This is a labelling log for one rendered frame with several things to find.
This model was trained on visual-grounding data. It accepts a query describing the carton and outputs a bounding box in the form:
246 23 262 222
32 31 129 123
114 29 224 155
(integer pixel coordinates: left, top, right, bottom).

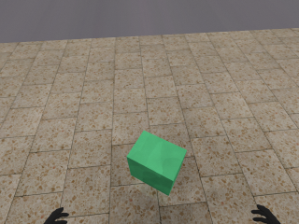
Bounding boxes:
126 131 187 196

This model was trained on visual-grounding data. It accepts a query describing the left robot hand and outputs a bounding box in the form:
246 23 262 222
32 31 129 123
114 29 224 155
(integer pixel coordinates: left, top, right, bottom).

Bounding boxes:
44 207 69 224

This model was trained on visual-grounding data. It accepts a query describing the right robot hand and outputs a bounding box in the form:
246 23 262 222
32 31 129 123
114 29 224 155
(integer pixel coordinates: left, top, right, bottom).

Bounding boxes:
250 204 281 224

